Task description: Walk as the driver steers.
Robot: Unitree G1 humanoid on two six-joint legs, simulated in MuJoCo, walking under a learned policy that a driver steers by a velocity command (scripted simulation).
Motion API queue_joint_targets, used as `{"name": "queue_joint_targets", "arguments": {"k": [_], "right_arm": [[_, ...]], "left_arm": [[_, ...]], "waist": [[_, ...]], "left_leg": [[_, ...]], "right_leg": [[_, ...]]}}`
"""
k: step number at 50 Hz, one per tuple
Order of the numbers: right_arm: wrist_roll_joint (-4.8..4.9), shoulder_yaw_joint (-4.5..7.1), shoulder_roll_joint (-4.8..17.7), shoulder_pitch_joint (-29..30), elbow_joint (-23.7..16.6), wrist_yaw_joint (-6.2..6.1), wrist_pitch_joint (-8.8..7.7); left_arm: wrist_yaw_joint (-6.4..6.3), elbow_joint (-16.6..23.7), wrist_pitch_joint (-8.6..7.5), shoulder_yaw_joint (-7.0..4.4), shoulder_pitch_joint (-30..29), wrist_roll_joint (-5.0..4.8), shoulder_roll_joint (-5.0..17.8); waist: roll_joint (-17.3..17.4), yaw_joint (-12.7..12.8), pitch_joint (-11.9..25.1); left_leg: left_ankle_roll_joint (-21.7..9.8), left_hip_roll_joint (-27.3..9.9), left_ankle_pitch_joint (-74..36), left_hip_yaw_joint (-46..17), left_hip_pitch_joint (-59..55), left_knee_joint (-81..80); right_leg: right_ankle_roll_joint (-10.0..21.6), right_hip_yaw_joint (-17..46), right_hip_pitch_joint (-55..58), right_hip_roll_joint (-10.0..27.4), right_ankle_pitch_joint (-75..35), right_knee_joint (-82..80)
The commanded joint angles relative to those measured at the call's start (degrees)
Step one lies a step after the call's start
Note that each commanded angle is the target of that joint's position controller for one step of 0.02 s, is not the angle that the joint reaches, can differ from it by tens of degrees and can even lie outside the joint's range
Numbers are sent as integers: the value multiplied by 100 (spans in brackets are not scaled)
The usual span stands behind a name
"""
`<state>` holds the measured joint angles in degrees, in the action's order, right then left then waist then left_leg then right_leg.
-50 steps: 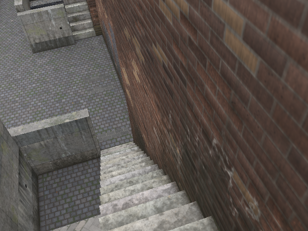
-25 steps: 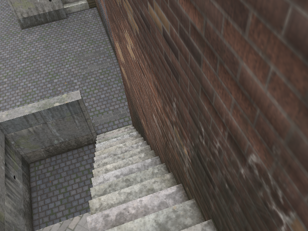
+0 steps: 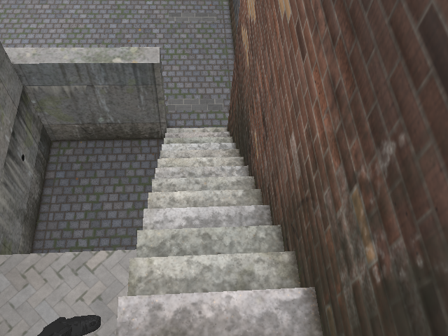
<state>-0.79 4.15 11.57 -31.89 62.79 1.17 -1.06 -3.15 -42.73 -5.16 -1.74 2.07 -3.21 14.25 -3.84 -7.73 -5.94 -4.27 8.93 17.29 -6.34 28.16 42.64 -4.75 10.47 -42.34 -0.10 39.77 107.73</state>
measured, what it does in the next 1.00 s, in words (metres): goes down: right foot 0.43 m lower, then left foot 0.22 m lower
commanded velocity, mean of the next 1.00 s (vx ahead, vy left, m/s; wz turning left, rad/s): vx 1.00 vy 0.00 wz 0.23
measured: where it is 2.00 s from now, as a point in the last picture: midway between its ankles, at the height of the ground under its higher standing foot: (212, 190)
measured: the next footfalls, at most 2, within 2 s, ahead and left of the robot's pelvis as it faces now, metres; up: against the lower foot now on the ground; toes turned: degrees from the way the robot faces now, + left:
right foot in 0.40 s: +0.44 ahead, -0.26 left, -0.43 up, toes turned +19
left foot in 0.78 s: +0.70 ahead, +0.04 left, -0.65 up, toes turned +11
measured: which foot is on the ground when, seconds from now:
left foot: down 0.00-0.36, up 0.38-0.76, down 0.78-1.00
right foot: up 0.00-0.38, down 0.40-0.76, up 0.78-1.00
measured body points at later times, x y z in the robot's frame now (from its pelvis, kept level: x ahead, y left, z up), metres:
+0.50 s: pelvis +0.43 -0.12 -0.43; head +0.45 -0.18 +0.02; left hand +0.17 +0.09 -0.50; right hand +0.60 -0.33 -0.58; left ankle +0.28 +0.04 -0.82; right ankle +0.40 -0.26 -1.14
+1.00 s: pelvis +0.80 -0.14 -0.72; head +0.80 -0.18 -0.28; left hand +0.91 +0.15 -0.81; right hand +0.76 -0.39 -0.88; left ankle +0.66 +0.03 -1.35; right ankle +0.96 -0.28 -1.40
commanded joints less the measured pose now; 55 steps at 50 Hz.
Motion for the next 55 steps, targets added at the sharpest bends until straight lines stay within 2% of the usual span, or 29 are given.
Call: {"name": "queue_joint_targets", "arguments": {"k": [1, 2, 4, 6, 10, 13, 16, 18, 19, 21, 22, 23, 24, 26, 27, 28, 29, 32, 36, 38, 39, 40, 44, 45, 48, 51, 53, 54, 55], "right_arm": [[1, 196, 1488, 1215, -1684, -95, -539], [411, 76, 953, 1255, -1612, -293, -533], [134, -82, 781, 730, -1419, -371, -297], [371, -114, 305, 356, -1192, -582, -280], [311, -41, 503, 1079, -1289, -593, -210], [355, -103, 335, -238, -1052, -635, -322], [418, -102, 324, 17, -1106, -473, -600], [567, -115, -41, 892, -1417, -634, -412], [299, -259, -132, 2190, -2047, -666, -245], [308, -44, 98, 3069, -2354, -458, -134], [371, 9, -24, 1815, -2896, -383, -284], [491, 50, 238, 1090, -2382, -327, -409], [281, -46, 1, 1501, -2427, -288, -363], [755, -337, -635, 2009, -2824, -271, -182], [629, -214, -244, 2784, -2866, -218, -138], [437, -272, -407, 2639, -2983, -142, -48], [273, -157, -202, 2173, -2818, -126, -96], [61, -274, -612, 2058, -2770, 24, -38], [102, -161, -136, 2270, -2615, 170, -322], [91, -22, -28, -611, -1891, 28, -232], [-20, -82, -159, -1913, -1361, -42, -269], [-147, -506, -465, -1195, -1409, 44, -403], [76, -203, 4, 1857, -1829, -172, -476], [-248, -124, 190, 1935, -1849, -245, -450], [383, 13, 396, 2009, -1906, -488, -415], [320, 59, 682, 2561, -1893, -406, -363], [414, 291, 1070, 3435, -2104, -251, -283], [212, 191, 339, 3548, -2182, -363, -357], [183, 58, -334, 1802, -2291, -395, -384]], "left_arm": [[59, 360, -113, -253, 603, 40, 1084], [-12, 509, -26, -307, 246, 267, 1202], [247, 477, -65, -128, -59, 515, 345], [395, 828, -92, -67, -487, 408, 212], [551, 732, -46, -366, 970, 319, 321], [491, 220, -115, -726, 991, 217, 1070], [406, -346, -166, -743, 1520, 198, 1061], [668, -1510, -61, -433, 3514, 206, 272], [809, -2153, -108, -215, 4522, 262, -369], [874, -2604, 2, -100, 6152, 662, 188], [654, -2518, 129, -501, 5674, 421, 1354], [478, -2516, 128, -510, 5261, 227, 1356], [306, -2476, 212, -208, 5238, 224, 522], [217, -2372, 129, -479, 3803, 120, 1525], [185, -2206, -34, -328, 3856, 206, 883], [157, -2114, -49, -286, 3647, 101, 902], [-28, -1950, 21, -166, 3568, -93, 589], [-178, -1865, 141, -16, 3093, 158, 362], [-354, -1697, 164, -46, 3223, -117, -325], [-342, -1556, 248, -216, 2002, 85, 8], [-312, -1142, 199, -277, 984, 183, 71], [-81, -567, 105, -96, 1802, 306, -497], [193, -734, 177, -122, 2452, 117, -643], [251, -1043, 234, -116, 2397, 239, -525], [623, -1190, 224, -87, 2002, 132, -491], [547, -1377, 409, -370, 3360, 262, 544], [515, -1845, 479, -654, 5581, 681, 1513], [629, -2021, 371, -431, 5634, 561, 993], [645, -2031, 254, -288, 5164, 321, 857]], "waist": [[517, 891, 2173], [17, 992, 1442], [79, 830, 1499], [172, 441, 677], [1308, 1123, 672], [1934, 504, 42], [968, 758, -345], [-283, 1595, -45], [-108, 2180, -258], [-1839, 2979, 539], [-6277, 1834, 867], [-5913, 1539, 1058], [-3804, 1462, 704], [-1336, 661, -161], [807, 889, 18], [180, 855, 176], [1774, 606, 109], [-115, 599, -178], [249, 1026, 270], [498, -737, 33], [1026, -1579, -257], [2119, 1, 264], [498, 1874, 66], [-223, 1881, 124], [-43, 1679, 351], [1528, 2333, 1106], [559, 3731, 1321], [-961, 3757, -253], [-3051, 2226, -474]], "left_leg": [[-2196, -3397, -3543, -6247, -3312, -311], [-1524, -2444, -3215, -4140, -1820, -179], [-1291, -1332, -2842, -3024, -263, 259], [-689, -58, -97, -1327, 101, 896], [-500, 88, -90, -1028, 826, 2229], [-598, -994, -90, -2313, -2417, 4126], [-281, -1001, 142, -1911, -1297, 5876], [541, 291, 2791, -23, 234, 7646], [597, 445, 3561, 767, 906, 7758], [678, 894, 4679, -158, 2350, 10052], [444, 536, 3836, -720, 3378, 8611], [361, 24, 3770, -717, 4089, 8569], [364, -124, 2977, -622, 3835, 7390], [472, -939, 2469, -220, 4424, 6513], [278, -1253, 663, -891, 4369, 5591], [87, -1198, 960, -485, 3959, 5481], [122, -1124, -1361, -529, 3582, 3957], [420, -941, -1102, 602, 476, 3975], [588, -403, -5054, 1452, -2570, -364], [-161, -984, -4444, 1035, -4374, -2420], [-941, -1868, -4849, 125, -4887, -2164], [-1446, -2557, -6627, -1189, -5152, -186], [-1082, -3477, -906, -2027, 307, -1105], [-1033, -2985, -1507, -1657, 1786, -621], [-55, -1594, 1650, 620, 2805, 236], [291, -1890, -281, 367, 1094, 2449], [1042, -990, -1898, 308, 906, 7266], [1110, 371, 2982, 38, 2516, 10179], [366, 414, 3264, -316, 4313, 9636]], "right_leg": [[95, 1284, -2591, 699, -1213, -1927], [44, 1172, -1502, 722, -3031, -4237], [390, -252, 1009, 187, -4371, -4180], [572, -632, 1171, 13, -7192, -7461], [616, -1166, 3048, -239, -7213, -6937], [70, 944, -556, 827, -4800, -6478], [139, 602, -238, 804, -4194, -6432], [1230, -245, 2990, 1441, -8797, -10310], [1163, -440, 3794, 1083, -8838, -10921], [1110, -687, 6699, 1259, -10116, -6990], [785, -93, 7584, 393, -9818, -5950], [1128, 847, 7582, 753, -8527, -6045], [1264, 773, 6192, 697, -8692, -6176], [2940, 5179, 3866, 2342, -6784, -7437], [2332, 4944, 3677, 2205, -5824, -6760], [2034, 4380, 3563, 2081, -7689, -6058], [1488, 2774, 2908, 1397, -6450, -5648], [1207, 2295, 129, 739, -5861, -5231], [839, 86, -224, -499, -4151, -3312], [576, -15, -1197, -554, -5526, 635], [388, -18, -2575, -1343, -991, 3505], [648, 600, -3478, -822, 1065, 2754], [753, 937, -1309, 1010, -2908, -3382], [586, 10, 386, 642, -4437, -2641], [674, -542, 3335, 560, -7638, -6096], [934, -1103, 4212, 630, -6569, -5790], [1464, -1021, 5324, 877, -5526, -6873], [1330, -683, 4602, 1013, -6183, -7327], [588, -863, 4972, 446, -8668, -5984]]}}
Over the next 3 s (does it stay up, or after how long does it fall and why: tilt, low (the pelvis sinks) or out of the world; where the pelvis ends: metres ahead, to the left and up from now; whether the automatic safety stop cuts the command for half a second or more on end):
stays up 1.60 -0.19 -1.52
